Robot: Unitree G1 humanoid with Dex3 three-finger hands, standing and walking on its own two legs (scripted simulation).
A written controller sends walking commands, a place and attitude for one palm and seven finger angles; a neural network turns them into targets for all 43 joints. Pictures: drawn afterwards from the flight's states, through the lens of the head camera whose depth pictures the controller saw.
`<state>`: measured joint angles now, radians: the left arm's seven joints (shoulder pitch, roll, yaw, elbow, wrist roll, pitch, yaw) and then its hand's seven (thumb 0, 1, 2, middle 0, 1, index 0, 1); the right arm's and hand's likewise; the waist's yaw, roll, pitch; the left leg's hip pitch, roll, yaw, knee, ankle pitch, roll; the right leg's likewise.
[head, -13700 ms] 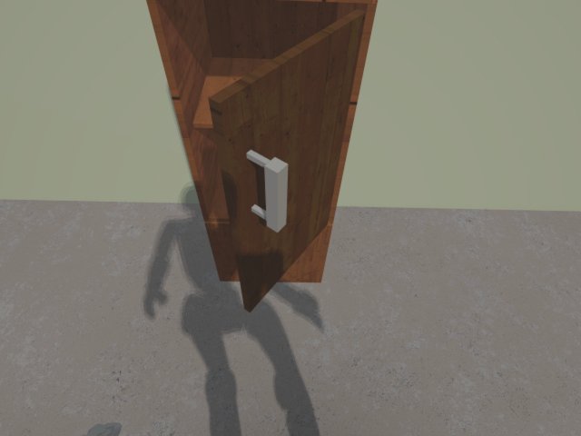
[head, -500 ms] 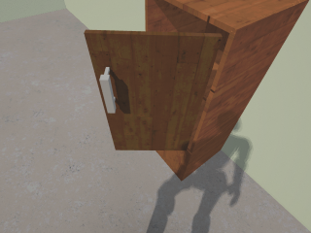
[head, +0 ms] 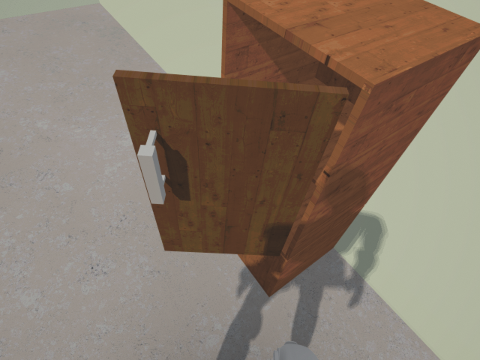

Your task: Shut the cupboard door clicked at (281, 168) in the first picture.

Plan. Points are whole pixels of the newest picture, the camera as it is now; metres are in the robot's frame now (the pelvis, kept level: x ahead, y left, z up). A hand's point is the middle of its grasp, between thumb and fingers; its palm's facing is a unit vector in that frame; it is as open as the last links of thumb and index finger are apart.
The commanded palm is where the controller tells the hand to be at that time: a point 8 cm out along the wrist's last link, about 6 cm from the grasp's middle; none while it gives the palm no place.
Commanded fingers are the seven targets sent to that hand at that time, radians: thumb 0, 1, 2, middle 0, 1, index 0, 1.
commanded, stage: come to a stop and stand still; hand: left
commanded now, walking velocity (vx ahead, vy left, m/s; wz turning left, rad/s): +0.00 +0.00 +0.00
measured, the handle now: (155, 168) +0.43 +0.19 +0.05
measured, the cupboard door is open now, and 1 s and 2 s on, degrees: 53 53 53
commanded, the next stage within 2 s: look again from close up in 1.44 s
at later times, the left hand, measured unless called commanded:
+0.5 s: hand out of the picture +0.05 +0.15 -0.18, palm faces +0.07 -0.97 -0.23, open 7.3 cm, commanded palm none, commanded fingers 0.00 0.90 0.90 -0.20 -0.30 -0.20 -0.30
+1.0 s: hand out of the picture -0.07 +0.15 -0.18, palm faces +0.04 -0.98 -0.18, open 7.4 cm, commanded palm none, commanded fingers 0.00 0.90 0.90 -0.20 -0.30 -0.20 -0.30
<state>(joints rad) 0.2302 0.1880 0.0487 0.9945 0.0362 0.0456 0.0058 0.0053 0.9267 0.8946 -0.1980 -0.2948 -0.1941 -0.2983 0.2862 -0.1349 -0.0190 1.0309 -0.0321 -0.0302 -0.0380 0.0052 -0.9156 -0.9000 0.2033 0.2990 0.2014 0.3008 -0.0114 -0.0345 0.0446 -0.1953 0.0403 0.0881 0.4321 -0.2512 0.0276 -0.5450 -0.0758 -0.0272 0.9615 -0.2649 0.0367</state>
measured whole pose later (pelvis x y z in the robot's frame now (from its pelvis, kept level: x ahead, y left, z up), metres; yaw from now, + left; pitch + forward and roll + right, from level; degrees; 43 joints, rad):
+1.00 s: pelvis -0.05 -0.01 +0.00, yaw +0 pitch +0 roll +1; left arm 0.32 0.11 0.00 1.08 0.02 -0.01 0.04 0.00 0.91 0.89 -0.20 -0.29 -0.20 -0.30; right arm 0.24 -0.17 -0.02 1.06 -0.01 0.01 -0.03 0.00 -0.94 -0.90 0.20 0.30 0.20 0.30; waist 0.00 0.01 0.03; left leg -0.24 -0.04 0.09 0.41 -0.17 0.06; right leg -0.13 -0.01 -0.03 0.45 -0.32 -0.01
